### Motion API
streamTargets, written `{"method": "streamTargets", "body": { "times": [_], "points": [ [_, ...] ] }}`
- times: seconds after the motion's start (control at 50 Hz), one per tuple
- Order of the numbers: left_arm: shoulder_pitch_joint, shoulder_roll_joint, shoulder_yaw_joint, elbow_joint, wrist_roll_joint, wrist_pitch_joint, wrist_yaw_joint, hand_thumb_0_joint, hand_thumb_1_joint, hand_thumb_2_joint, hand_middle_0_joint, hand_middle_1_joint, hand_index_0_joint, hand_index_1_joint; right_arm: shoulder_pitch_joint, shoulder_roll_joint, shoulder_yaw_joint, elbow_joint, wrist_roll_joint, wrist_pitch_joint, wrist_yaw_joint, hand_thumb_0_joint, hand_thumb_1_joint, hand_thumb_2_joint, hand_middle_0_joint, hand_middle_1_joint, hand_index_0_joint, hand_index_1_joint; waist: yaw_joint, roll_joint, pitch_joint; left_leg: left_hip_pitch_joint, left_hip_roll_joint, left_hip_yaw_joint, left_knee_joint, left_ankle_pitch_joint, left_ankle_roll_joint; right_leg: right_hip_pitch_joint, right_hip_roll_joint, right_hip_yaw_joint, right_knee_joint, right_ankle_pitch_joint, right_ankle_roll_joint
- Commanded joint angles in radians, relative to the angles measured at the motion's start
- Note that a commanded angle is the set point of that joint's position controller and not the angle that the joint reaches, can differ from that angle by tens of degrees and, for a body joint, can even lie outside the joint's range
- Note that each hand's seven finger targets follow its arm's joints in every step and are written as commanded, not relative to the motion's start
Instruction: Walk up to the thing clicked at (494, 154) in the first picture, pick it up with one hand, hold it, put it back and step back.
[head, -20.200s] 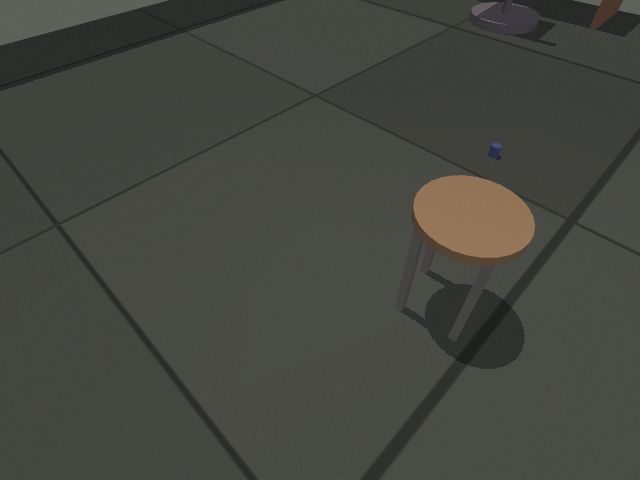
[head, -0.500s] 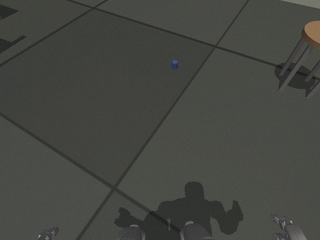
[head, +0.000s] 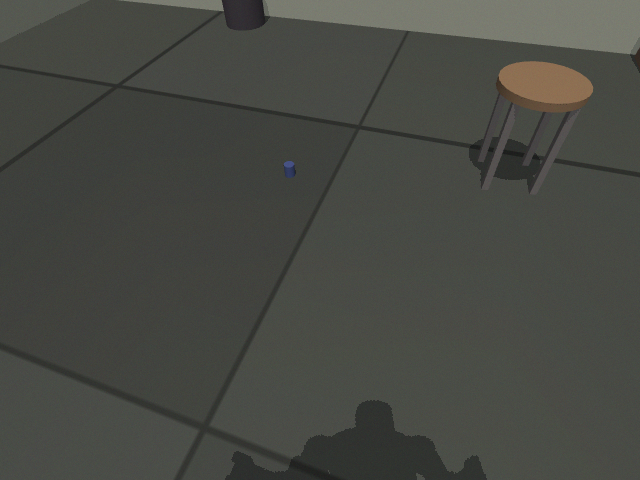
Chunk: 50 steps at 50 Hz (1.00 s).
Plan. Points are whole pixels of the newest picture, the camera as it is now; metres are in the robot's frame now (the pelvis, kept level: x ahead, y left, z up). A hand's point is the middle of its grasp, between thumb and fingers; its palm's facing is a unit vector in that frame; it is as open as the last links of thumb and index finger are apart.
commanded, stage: walk up
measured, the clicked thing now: (289, 169) +1.56 +0.18 -0.71
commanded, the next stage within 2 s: stand in 0.74 s
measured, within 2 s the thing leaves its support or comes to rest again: neither
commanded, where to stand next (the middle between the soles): +0.08 +0.03 m, yaw -1 degrees
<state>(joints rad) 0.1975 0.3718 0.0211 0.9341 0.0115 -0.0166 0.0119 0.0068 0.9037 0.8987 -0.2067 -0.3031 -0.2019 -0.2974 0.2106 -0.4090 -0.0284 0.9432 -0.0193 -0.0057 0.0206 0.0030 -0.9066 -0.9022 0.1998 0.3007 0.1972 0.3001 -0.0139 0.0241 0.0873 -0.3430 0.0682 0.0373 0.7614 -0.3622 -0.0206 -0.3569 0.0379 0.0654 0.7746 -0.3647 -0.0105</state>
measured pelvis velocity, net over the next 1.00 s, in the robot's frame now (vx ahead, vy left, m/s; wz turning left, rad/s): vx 0.02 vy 0.02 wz -0.04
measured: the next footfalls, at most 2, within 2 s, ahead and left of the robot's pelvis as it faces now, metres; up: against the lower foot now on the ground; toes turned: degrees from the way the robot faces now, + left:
none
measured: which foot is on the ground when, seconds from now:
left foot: down 0.00-1.00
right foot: down 0.00-1.00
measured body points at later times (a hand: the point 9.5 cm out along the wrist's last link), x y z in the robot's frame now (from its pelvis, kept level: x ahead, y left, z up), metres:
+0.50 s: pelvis +0.02 +0.01 +0.03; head +0.03 +0.00 +0.48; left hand +0.15 +0.30 -0.09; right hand +0.09 -0.30 -0.10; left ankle +0.03 +0.14 -0.71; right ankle +0.04 -0.12 -0.71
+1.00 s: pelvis +0.02 +0.02 +0.04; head +0.04 +0.02 +0.49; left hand +0.12 +0.31 -0.09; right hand +0.09 -0.29 -0.10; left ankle +0.03 +0.14 -0.71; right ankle +0.04 -0.12 -0.71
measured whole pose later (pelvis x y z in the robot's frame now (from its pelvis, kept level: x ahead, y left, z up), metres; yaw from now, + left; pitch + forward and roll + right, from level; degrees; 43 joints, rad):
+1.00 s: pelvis +0.02 +0.02 +0.04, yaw -2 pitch -2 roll +0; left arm 0.06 0.34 0.01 1.16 0.01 -0.01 0.00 0.00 0.91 0.90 -0.21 -0.30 -0.20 -0.30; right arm 0.07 -0.35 -0.02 1.15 -0.02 0.00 0.02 0.00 -0.91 -0.90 0.20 0.30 0.20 0.30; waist -0.02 0.00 0.06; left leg -0.12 0.03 0.07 0.34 -0.18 -0.01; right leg -0.15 0.01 0.11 0.35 -0.17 0.03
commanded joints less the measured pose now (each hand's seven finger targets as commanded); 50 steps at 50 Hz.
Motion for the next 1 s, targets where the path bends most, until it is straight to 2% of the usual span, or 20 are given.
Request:
{"method": "streamTargets", "body": {
  "times": [0.0,0.02,0.04,0.06,0.1,0.12,0.14,0.2,0.26,0.28,0.32,0.38,0.46,0.52,0.7,0.72,0.76,0.8,0.86,0.98],
  "points": [
    [-0.046,0.264,0.073,-0.038,0.004,-0.041,0.003,0.000,0.900,0.900,-0.200,-0.300,-0.200,-0.300,-0.090,-0.201,-0.032,-0.056,0.003,-0.023,-0.011,0.000,-0.900,-0.900,0.200,0.300,0.200,0.300,0.013,-0.076,-0.002,-0.117,0.034,-0.098,-0.199,-0.184,0.061,0.036,-0.124,0.292,-0.320,-0.178,-0.090],
    [-0.065,0.269,0.070,-0.031,-0.003,-0.038,0.001,0.000,0.900,0.900,-0.200,-0.300,-0.200,-0.300,-0.065,-0.195,-0.032,-0.031,0.004,-0.022,-0.012,0.000,-0.900,-0.900,0.200,0.300,0.200,0.300,-0.003,-0.063,0.006,-0.032,0.017,-0.068,-0.170,-0.139,0.051,-0.049,-0.160,0.344,-0.357,-0.232,-0.105],
    [-0.091,0.264,0.064,-0.027,-0.005,-0.035,0.001,0.000,0.900,0.900,-0.200,-0.300,-0.200,-0.300,-0.061,-0.196,-0.033,-0.016,0.006,-0.024,-0.011,0.000,-0.900,-0.900,0.200,0.300,0.200,0.300,-0.014,-0.029,0.005,0.021,0.017,-0.078,-0.201,-0.115,0.052,-0.085,-0.151,0.320,-0.366,-0.226,-0.101],
    [-0.109,0.250,0.059,-0.020,-0.006,-0.034,0.002,0.000,0.900,0.900,-0.200,-0.300,-0.200,-0.300,-0.065,-0.195,-0.033,-0.003,0.007,-0.028,-0.009,0.000,-0.900,-0.900,0.200,0.300,0.200,0.300,-0.014,-0.009,-0.005,0.051,0.032,-0.106,-0.253,-0.104,0.063,-0.087,-0.119,0.267,-0.356,-0.189,-0.084],
    [-0.109,0.215,0.051,0.006,-0.007,-0.032,0.000,0.000,0.900,0.900,-0.200,-0.300,-0.200,-0.300,-0.072,-0.200,-0.031,0.014,0.010,-0.035,-0.010,0.000,-0.900,-0.900,0.200,0.300,0.200,0.300,0.004,-0.034,-0.054,0.049,0.071,-0.147,-0.316,-0.118,0.083,0.001,-0.069,0.181,-0.317,-0.077,-0.064],
    [-0.095,0.208,0.048,0.019,-0.007,-0.031,-0.001,0.000,0.900,0.900,-0.200,-0.300,-0.200,-0.300,-0.095,-0.197,-0.027,0.017,0.009,-0.034,-0.010,0.000,-0.900,-0.900,0.200,0.300,0.200,0.300,0.017,-0.048,-0.056,0.034,0.075,-0.142,-0.320,-0.126,0.085,0.030,-0.067,0.180,-0.327,-0.055,-0.060],
    [-0.102,0.210,0.047,0.028,-0.005,-0.033,-0.002,0.000,0.900,0.900,-0.200,-0.300,-0.200,-0.300,-0.101,-0.192,-0.023,0.024,0.011,-0.034,-0.011,0.000,-0.900,-0.900,0.200,0.300,0.200,0.300,0.015,-0.061,-0.066,0.034,0.069,-0.126,-0.318,-0.099,0.080,0.062,-0.077,0.185,-0.335,-0.013,-0.060],
    [-0.143,0.207,0.043,0.045,-0.011,-0.033,-0.001,0.000,0.900,0.900,-0.200,-0.300,-0.200,-0.300,-0.096,-0.185,-0.019,0.055,0.012,-0.038,-0.014,0.000,-0.900,-0.900,0.200,0.300,0.200,0.300,-0.001,-0.059,-0.087,0.087,0.055,-0.088,-0.334,0.028,0.060,0.085,-0.097,0.188,-0.330,0.151,-0.053],
    [-0.143,0.188,0.034,0.070,-0.020,-0.032,0.002,0.000,0.900,0.900,-0.200,-0.300,-0.200,-0.300,-0.109,-0.190,-0.020,0.079,0.015,-0.046,-0.020,0.000,-0.900,-0.900,0.200,0.300,0.200,0.300,0.006,-0.025,-0.159,0.163,0.085,-0.088,-0.362,0.212,0.067,0.154,-0.093,0.140,-0.286,0.375,-0.035],
    [-0.146,0.186,0.033,0.078,-0.023,-0.030,0.003,0.000,0.900,0.900,-0.200,-0.300,-0.200,-0.300,-0.116,-0.189,-0.019,0.087,0.015,-0.046,-0.022,0.000,-0.900,-0.900,0.200,0.300,0.200,0.300,0.010,-0.020,-0.164,0.172,0.090,-0.083,-0.369,0.260,0.068,0.166,-0.093,0.134,-0.284,0.403,-0.029],
    [-0.141,0.187,0.030,0.101,-0.023,-0.026,0.005,0.000,0.900,0.900,-0.200,-0.300,-0.200,-0.300,-0.150,-0.184,-0.023,0.088,0.019,-0.042,-0.023,0.000,-0.900,-0.900,0.200,0.300,0.200,0.300,0.013,-0.022,-0.163,0.206,0.087,-0.063,-0.355,0.290,0.065,0.165,-0.100,0.131,-0.304,0.421,-0.029],
    [-0.189,0.184,0.026,0.109,-0.023,-0.020,0.004,0.000,0.900,0.900,-0.200,-0.300,-0.200,-0.300,-0.154,-0.177,-0.026,0.109,0.017,-0.034,-0.024,0.000,-0.900,-0.900,0.200,0.300,0.200,0.300,-0.003,-0.033,-0.136,0.213,0.082,-0.054,-0.386,0.239,0.056,0.146,-0.107,0.147,-0.334,0.390,-0.029],
    [-0.187,0.182,0.022,0.134,-0.016,-0.016,0.003,0.000,0.900,0.900,-0.200,-0.300,-0.200,-0.300,-0.196,-0.171,-0.027,0.117,0.018,-0.029,-0.021,0.000,-0.900,-0.900,0.200,0.300,0.200,0.300,0.003,-0.035,-0.128,0.230,0.089,-0.046,-0.417,0.168,0.061,0.146,-0.106,0.146,-0.374,0.349,-0.023],
    [-0.211,0.185,0.022,0.136,-0.013,-0.019,0.003,0.000,0.900,0.900,-0.200,-0.300,-0.200,-0.300,-0.191,-0.165,-0.027,0.127,0.017,-0.026,-0.018,0.000,-0.900,-0.900,0.200,0.300,0.200,0.300,-0.010,-0.051,-0.130,0.257,0.081,-0.032,-0.419,0.176,0.050,0.135,-0.118,0.167,-0.403,0.354,-0.024],
    [-0.203,0.185,0.025,0.142,-0.008,-0.017,0.001,0.000,0.900,0.900,-0.200,-0.300,-0.200,-0.300,-0.214,-0.166,-0.033,0.125,0.016,-0.025,-0.015,0.000,-0.900,-0.900,0.200,0.300,0.200,0.300,-0.005,-0.043,-0.146,0.301,0.086,-0.019,-0.441,0.179,0.048,0.137,-0.111,0.158,-0.417,0.371,-0.018],
    [-0.198,0.184,0.028,0.153,-0.005,-0.020,0.000,0.000,0.900,0.900,-0.200,-0.300,-0.200,-0.300,-0.211,-0.163,-0.027,0.124,0.008,-0.025,-0.018,0.000,-0.900,-0.900,0.200,0.300,0.200,0.300,-0.005,-0.033,-0.162,0.273,0.094,-0.066,-0.453,0.265,0.046,0.194,-0.124,0.129,-0.421,0.431,-0.006],
    [-0.178,0.183,0.029,0.158,-0.008,-0.019,-0.001,0.000,0.900,0.900,-0.200,-0.300,-0.200,-0.300,-0.229,-0.165,-0.029,0.124,0.009,-0.026,-0.022,0.000,-0.900,-0.900,0.200,0.300,0.200,0.300,0.008,-0.028,-0.164,0.304,0.087,-0.056,-0.452,0.289,0.043,0.191,-0.125,0.134,-0.436,0.438,-0.004],
    [-0.190,0.183,0.029,0.160,-0.005,-0.017,-0.001,0.000,0.900,0.900,-0.200,-0.300,-0.200,-0.300,-0.217,-0.161,-0.028,0.124,0.008,-0.024,-0.021,0.000,-0.900,-0.900,0.200,0.300,0.200,0.300,-0.003,-0.037,-0.146,0.273,0.079,-0.061,-0.469,0.227,0.040,0.196,-0.122,0.125,-0.459,0.390,-0.002],
    [-0.190,0.178,0.029,0.157,-0.007,-0.016,-0.001,0.000,0.900,0.900,-0.200,-0.300,-0.200,-0.300,-0.221,-0.160,-0.027,0.127,0.008,-0.024,-0.021,0.000,-0.900,-0.900,0.200,0.300,0.200,0.300,0.002,-0.023,-0.133,0.261,0.078,-0.070,-0.488,0.192,0.039,0.195,-0.125,0.122,-0.470,0.353,-0.001],
    [-0.178,0.181,0.030,0.157,-0.005,-0.020,-0.001,0.000,0.900,0.900,-0.200,-0.300,-0.200,-0.300,-0.195,-0.155,-0.027,0.136,0.008,-0.025,-0.020,0.000,-0.900,-0.900,0.200,0.300,0.200,0.300,-0.001,-0.028,-0.131,0.266,0.077,-0.077,-0.487,0.210,0.039,0.201,-0.132,0.114,-0.483,0.359,-0.001]
  ]
}}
